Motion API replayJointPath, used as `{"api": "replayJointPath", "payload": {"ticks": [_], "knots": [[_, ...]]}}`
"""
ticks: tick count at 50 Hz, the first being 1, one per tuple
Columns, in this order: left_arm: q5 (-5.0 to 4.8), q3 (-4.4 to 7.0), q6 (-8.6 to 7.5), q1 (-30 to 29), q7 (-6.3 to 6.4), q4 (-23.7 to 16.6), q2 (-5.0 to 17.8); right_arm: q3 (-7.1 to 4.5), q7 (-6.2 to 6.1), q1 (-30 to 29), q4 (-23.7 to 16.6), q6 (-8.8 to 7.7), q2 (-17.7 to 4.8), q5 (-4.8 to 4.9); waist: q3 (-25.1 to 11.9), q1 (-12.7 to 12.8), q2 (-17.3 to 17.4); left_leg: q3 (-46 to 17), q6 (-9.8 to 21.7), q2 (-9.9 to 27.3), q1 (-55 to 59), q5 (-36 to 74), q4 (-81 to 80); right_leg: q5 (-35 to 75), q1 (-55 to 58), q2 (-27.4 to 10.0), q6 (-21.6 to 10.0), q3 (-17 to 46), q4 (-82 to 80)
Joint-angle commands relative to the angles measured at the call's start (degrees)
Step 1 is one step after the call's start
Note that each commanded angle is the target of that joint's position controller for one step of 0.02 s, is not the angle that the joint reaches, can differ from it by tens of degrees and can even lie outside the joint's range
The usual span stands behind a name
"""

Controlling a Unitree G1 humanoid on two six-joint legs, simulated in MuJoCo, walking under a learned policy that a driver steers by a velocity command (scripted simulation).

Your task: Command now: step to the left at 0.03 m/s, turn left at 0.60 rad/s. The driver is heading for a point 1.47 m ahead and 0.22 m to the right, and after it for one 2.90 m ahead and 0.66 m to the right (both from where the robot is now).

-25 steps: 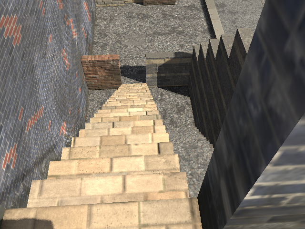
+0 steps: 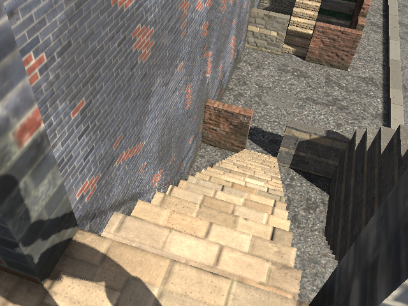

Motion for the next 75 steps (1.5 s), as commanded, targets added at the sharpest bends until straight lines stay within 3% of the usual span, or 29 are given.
{"api": "replayJointPath", "payload": {"ticks": [1, 4, 6, 10, 11, 13, 24, 28, 29, 30, 31, 33, 35, 37, 39, 45, 48, 50, 51, 52, 53, 54, 55, 57, 61, 66, 68, 70, 75], "knots": [[-1.44, 1.18, -0.03, -8.46, 0.49, -9.19, 5.37, -2.99, -2.07, 0.24, -3.48, -1.20, -12.85, -1.53, 7.10, -1.26, 14.65, -28.58, 11.13, 16.37, -9.16, 0.63, -29.93, -5.35, -11.27, 3.33, 1.65, 8.93, 22.28], [0.19, 1.64, -0.06, 1.07, -0.05, -2.75, 6.14, -1.66, -2.79, -4.85, -3.96, -1.96, -7.44, -1.43, 2.98, 2.95, 11.79, -15.82, 9.19, 7.32, -5.62, 16.37, -22.45, 5.03, -7.79, 3.65, 1.34, 5.52, 29.98], [-0.17, 1.36, -0.26, -0.70, -0.29, -2.62, 5.21, -1.45, -2.87, -1.72, -3.06, -2.59, -7.03, -1.92, -1.41, 1.44, 4.87, -16.91, 9.87, 8.36, 1.41, 24.29, -20.80, 4.45, -7.64, 4.00, 1.19, 5.44, 29.65], [-0.93, 0.17, -0.27, -4.15, -0.25, -2.76, 3.76, -1.55, -3.20, 6.81, 0.79, -3.27, -6.51, -1.68, -2.75, -2.67, 6.79, -19.87, 11.64, 10.98, 16.07, 29.50, -20.06, -0.19, -10.76, 3.58, -0.32, 6.53, 18.74], [0.53, -0.02, -0.54, -5.73, -2.15, -3.85, 3.93, -2.08, -2.42, 10.56, 1.02, -4.78, -7.75, -2.11, -8.76, -5.02, 5.88, -30.17, 11.82, 14.77, 19.75, -14.48, -26.88, 3.64, -14.40, 2.89, -0.01, 8.18, 17.94], [0.33, 0.60, -0.80, -11.15, -3.27, -5.65, 5.71, -2.09, -2.11, 7.45, 0.63, -5.75, -7.75, -2.11, -1.39, -4.91, 6.45, -34.25, 11.84, 16.91, 19.80, -16.95, -29.97, 7.99, -20.67, 2.44, 0.75, 10.11, 14.80], [-0.30, -0.99, -4.38, -12.27, -4.25, -5.47, 3.18, -2.22, -1.09, 11.82, 6.01, -8.97, -7.68, -1.71, 3.70, -5.14, 8.22, -21.49, 9.96, 12.21, 8.13, -1.24, -31.56, 1.49, 1.98, 5.35, -3.44, 5.10, -7.05], [0.94, -0.26, -5.46, 2.92, -2.88, -0.98, 3.44, -2.55, -0.64, 9.12, 5.60, -7.94, -6.25, -0.76, -0.57, 3.04, 3.84, -16.74, 5.30, 8.43, -5.70, 7.01, -18.62, 6.18, 28.81, 7.70, -6.83, 3.86, -17.46], [1.83, 0.93, -6.26, 12.04, -2.08, 0.27, 7.26, -1.75, -0.56, 6.82, 4.08, -8.34, -3.48, -0.67, -5.02, 8.11, -4.22, -10.33, 2.59, 3.15, -14.07, 7.60, -1.65, -4.86, 40.25, -2.00, -8.96, 15.80, -22.33], [1.25, 2.90, -6.74, 17.40, -2.14, 1.28, 15.73, -0.82, -0.38, 6.63, 1.83, -9.33, -0.08, -0.79, -8.14, 8.30, -14.05, -1.86, 0.52, -5.39, -27.24, -5.75, 16.65, -19.73, 47.16, -16.94, -14.01, 41.63, -32.72], [0.45, 3.21, -6.34, 15.96, -1.51, 2.06, 13.03, -2.20, -1.22, 7.57, 2.65, -9.50, -4.16, -2.09, -2.60, 6.94, -4.29, -6.07, -0.35, -5.47, -34.98, -5.00, 25.16, -22.52, 41.87, -18.63, -17.42, 49.39, -35.79], [-0.14, 1.75, -6.77, 8.49, -1.94, 1.47, 7.01, -2.35, -1.15, 7.34, 3.84, -9.69, -4.37, -2.69, 1.86, 1.51, 0.15, -5.42, -0.64, 0.32, -30.84, 1.58, 27.50, -9.04, 33.10, -12.32, -15.69, 33.94, -32.33], [-0.16, 0.73, -7.30, 5.79, -2.09, 2.08, 4.55, -2.38, -0.20, 9.38, 5.21, -8.58, -3.79, -3.08, 1.93, -1.30, -2.77, -2.95, -2.15, 1.65, -22.91, 4.83, 22.17, 6.14, 26.68, -7.16, -13.53, 23.76, -32.97], [-1.12, 0.61, -7.51, 6.14, -2.22, 4.30, 4.56, -2.16, -0.01, 9.07, 6.17, -8.02, -3.03, -4.34, 1.82, -1.68, -2.02, -1.71, -3.33, 1.42, -21.11, 7.40, 21.66, 30.26, 24.55, -6.15, -13.56, 18.01, -31.04], [-1.61, 0.27, -8.35, 7.41, -3.67, 6.41, 4.61, -1.54, 0.83, 4.70, 4.82, -7.91, -1.91, -3.48, 0.97, -1.59, -3.92, 0.37, -3.13, 3.26, -21.86, 12.22, 20.12, 40.39, 24.76, -5.51, -14.49, 14.56, -30.08], [-2.65, 0.31, -5.63, 11.57, -3.11, 10.28, 6.86, 0.61, 2.52, -3.18, 3.81, -8.04, -0.06, -2.55, 3.34, 2.34, -1.68, 3.96, -1.57, 5.42, -17.65, 21.38, -1.89, 41.21, 27.34, -6.06, -14.23, 10.01, -31.41], [-2.37, -0.74, -6.95, 15.21, -2.34, 13.06, 4.57, 0.60, 0.32, -3.77, 4.70, -8.27, 0.46, -2.19, 1.45, 3.88, -2.76, 7.66, -0.69, -0.07, -10.52, 18.71, -5.87, 61.07, 30.75, -3.48, -13.05, 7.14, -22.42], [-3.32, -0.64, -8.10, 15.27, -1.47, 14.89, 6.00, -0.12, -1.66, 9.52, 9.05, -9.91, -0.39, -3.01, -3.28, -2.09, -3.36, 7.37, 1.01, -2.37, 4.72, 26.76, -14.13, 64.21, 27.98, -0.82, -10.44, 6.28, -7.14], [-4.00, -1.07, -8.91, 14.31, -1.17, 14.42, 4.67, -1.29, -2.37, 18.50, 11.45, -11.05, -3.73, -4.14, -8.09, -6.49, -1.08, 0.89, 3.22, 4.73, 18.77, 38.66, -16.45, 46.85, 18.45, 1.41, -8.68, 6.00, 5.15], [-4.18, -2.33, -9.46, 16.63, -0.87, 12.04, -1.98, -2.03, -2.92, 23.41, 11.67, -11.18, -9.36, -4.55, -15.37, -5.47, 11.21, -18.11, 9.14, 24.64, 31.88, 73.02, -12.16, -7.43, 6.09, 8.77, -6.27, 4.46, 24.90], [-5.30, -1.33, -8.53, 22.28, -0.51, 13.20, 1.28, -3.00, -2.62, 22.97, 12.22, -10.18, -11.80, -1.19, -24.03, -4.77, 11.64, -24.76, 16.17, 28.92, 33.80, 73.60, -12.90, -11.87, 4.80, 12.29, -5.45, 14.67, 31.64], [-5.49, -0.49, -7.37, 20.85, 0.02, 14.78, 3.81, -2.43, -2.39, 16.72, 13.99, -8.72, -7.61, 0.61, -17.94, -3.56, 11.12, -16.70, 14.37, 22.40, 26.54, 55.89, -18.00, -9.06, 4.73, 8.19, -4.66, 13.07, 33.31], [-3.01, -0.53, -7.63, 13.77, -0.53, 12.03, 4.45, -1.06, -3.13, 11.40, 11.86, -8.05, -4.22, -0.61, -8.66, -3.72, 10.11, -14.98, 14.16, 21.62, 19.50, 49.32, -21.43, -6.94, -0.68, 6.74, -4.40, 11.80, 29.99], [-1.23, -0.53, -6.21, 10.33, -1.14, 12.16, 1.85, 0.03, -3.82, 8.02, 12.65, -7.76, -1.70, -0.89, -2.23, -1.61, 7.34, -9.63, 12.26, 18.01, 8.08, 44.49, -25.05, -4.78, 2.41, 4.51, -2.73, 11.80, 23.09], [-1.27, -1.77, -3.87, 13.67, -1.38, 15.05, -3.62, 0.77, -3.69, 5.53, 14.24, -9.08, -2.29, -2.25, -2.18, 2.21, 7.65, -2.46, 9.67, 13.77, -4.04, 41.11, -26.03, 0.40, 13.81, 5.59, -2.17, 8.61, 5.53], [-1.31, -2.46, -2.68, 9.66, -2.58, 15.08, -3.07, 1.18, -3.44, 2.85, 14.22, -7.06, -3.92, -0.68, -2.01, 1.76, 10.47, -5.56, 6.04, 12.47, -11.49, 2.46, -28.93, 6.57, 21.61, 6.56, -3.57, 4.79, -6.89], [-0.20, -3.09, -3.09, 8.53, -2.85, 15.16, -3.84, 2.07, -3.82, 3.94, 14.74, -5.76, -1.55, -0.82, -0.53, 1.89, 6.10, -6.17, 2.27, 11.39, -13.71, -4.42, -26.31, 9.20, 25.46, 4.77, -4.57, 7.97, -19.26], [-0.84, -2.56, -4.08, 2.82, -2.02, 13.67, 1.25, 2.61, -3.67, 9.81, 15.93, -4.39, 1.13, 1.78, 3.50, -3.00, -5.77, -1.65, -2.49, 4.02, -4.25, 5.42, -21.02, -5.58, 11.62, -6.84, -7.35, 23.56, -34.27], [-2.56, -2.99, -4.82, 3.29, -1.58, 16.66, -1.66, 2.39, -4.02, 9.43, 19.52, -4.12, -1.64, -0.24, 1.81, -1.50, -3.41, -3.48, -3.14, 7.01, 9.08, 15.54, -24.16, 0.58, 11.67, -1.31, -5.50, 17.32, -35.54]]}}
